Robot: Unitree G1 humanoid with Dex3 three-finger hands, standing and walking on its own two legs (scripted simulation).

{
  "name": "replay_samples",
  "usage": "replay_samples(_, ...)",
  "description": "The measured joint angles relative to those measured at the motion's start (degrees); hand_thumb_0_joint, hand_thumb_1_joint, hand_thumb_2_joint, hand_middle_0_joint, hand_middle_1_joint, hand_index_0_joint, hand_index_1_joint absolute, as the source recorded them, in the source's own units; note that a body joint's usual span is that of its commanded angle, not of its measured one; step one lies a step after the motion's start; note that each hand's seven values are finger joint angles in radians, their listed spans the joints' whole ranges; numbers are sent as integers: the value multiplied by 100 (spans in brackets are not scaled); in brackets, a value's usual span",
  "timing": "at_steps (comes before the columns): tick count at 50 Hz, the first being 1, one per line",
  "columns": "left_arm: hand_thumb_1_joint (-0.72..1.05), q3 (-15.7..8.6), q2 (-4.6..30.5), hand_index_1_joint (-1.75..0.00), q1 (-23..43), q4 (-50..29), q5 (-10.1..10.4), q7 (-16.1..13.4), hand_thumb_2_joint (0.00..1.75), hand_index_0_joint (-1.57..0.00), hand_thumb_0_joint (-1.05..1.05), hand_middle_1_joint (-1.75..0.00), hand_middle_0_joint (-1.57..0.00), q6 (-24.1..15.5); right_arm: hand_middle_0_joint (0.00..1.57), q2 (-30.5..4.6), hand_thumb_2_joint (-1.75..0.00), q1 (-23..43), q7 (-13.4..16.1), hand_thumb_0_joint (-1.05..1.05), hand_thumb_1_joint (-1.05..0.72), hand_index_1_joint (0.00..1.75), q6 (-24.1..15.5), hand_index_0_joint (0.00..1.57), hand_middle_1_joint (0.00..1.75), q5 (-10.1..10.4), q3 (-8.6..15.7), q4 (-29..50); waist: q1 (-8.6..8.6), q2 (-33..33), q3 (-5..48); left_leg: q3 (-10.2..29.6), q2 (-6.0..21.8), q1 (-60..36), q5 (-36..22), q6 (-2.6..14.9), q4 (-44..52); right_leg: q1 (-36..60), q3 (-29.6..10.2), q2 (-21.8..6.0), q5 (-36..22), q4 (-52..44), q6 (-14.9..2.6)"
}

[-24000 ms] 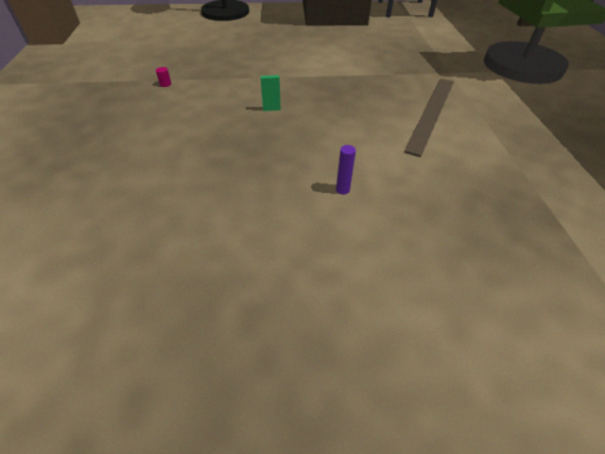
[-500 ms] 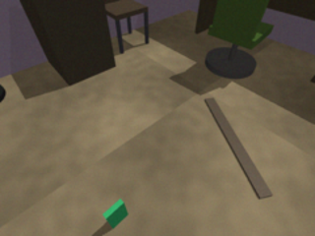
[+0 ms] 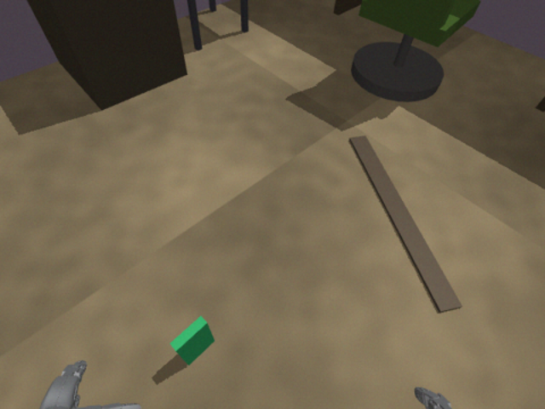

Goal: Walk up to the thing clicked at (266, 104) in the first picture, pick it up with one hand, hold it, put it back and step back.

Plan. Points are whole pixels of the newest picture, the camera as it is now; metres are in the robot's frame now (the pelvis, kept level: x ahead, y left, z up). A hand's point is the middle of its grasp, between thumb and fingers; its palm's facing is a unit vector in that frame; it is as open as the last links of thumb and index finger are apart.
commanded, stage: go down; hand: left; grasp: from the side
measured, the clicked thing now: (194, 342) +0.37 +0.22 -0.65
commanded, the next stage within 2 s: none
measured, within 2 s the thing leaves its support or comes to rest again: neither
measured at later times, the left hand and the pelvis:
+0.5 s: hand out of the picture +0.14 +0.28 -0.17, palm faces +0.07 -0.94 -0.33, open 17.3 cm; pelvis +0.00 +0.01 -0.05, yaw +1 degrees
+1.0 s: hand (88, 387) +0.20 +0.34 -0.23, palm faces +0.14 -0.96 -0.26, open 17.5 cm; pelvis -0.04 +0.00 -0.15, yaw +0 degrees
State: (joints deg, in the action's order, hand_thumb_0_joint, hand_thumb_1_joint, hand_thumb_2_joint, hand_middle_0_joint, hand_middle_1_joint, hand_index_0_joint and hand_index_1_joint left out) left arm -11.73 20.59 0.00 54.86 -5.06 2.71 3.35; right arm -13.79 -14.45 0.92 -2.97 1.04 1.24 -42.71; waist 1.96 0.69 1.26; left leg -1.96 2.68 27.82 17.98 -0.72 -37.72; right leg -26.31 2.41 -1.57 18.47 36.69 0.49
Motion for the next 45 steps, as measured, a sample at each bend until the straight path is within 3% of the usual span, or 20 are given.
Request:
replay_samples(12,-44,-63,-151,-11,-911,-1674,123,124,6,-11,-1,-11,-12,315,21,-43,-89,102,114,1,-90,30,-332,20,30,-39,72,557,-45,-41,306,81,5,1234,713,70,-1506,-1145,18,-47,657,1375,80)
replay_samples(21,-56,-92,-63,-9,-1410,-2673,214,144,1,-13,-1,-8,-14,909,21,41,-89,205,271,1,-89,30,-530,20,30,-52,-67,881,-11,-45,482,194,25,1659,943,70,-1994,-1488,107,-35,868,1771,84)
replay_samples(28,-58,-206,-4,-9,-1651,-3132,328,247,1,-13,-1,-8,-14,1059,21,70,-89,217,334,1,-89,30,-681,20,30,-101,-105,1045,21,-82,564,267,37,2093,1101,67,-2414,-1883,157,-30,1029,2159,78)
replay_samples(38,-59,-474,72,-8,-1715,-3313,488,446,0,-13,-1,-7,-14,769,21,78,-90,175,331,1,-92,30,-791,20,30,-143,-100,1088,14,-66,622,322,50,2770,1263,52,-3015,-2556,176,-31,1217,2784,53)
replay_samples(41,-59,-655,171,-7,-1451,-2977,563,569,0,-13,-1,-6,-14,479,21,29,-90,193,320,1,-93,30,-877,20,30,-158,-113,1075,-4,-49,645,337,45,3106,1306,48,-3275,-2899,176,-43,1282,3074,41)
replay_samples(45,-59,-1071,467,-6,-801,-2272,733,899,0,-13,-1,-5,-13,-163,21,-84,-90,292,294,1,-94,30,-1036,20,31,-177,-115,1034,-13,22,734,365,38,3913,1439,43,-3911,-3723,165,-65,1458,3770,17)
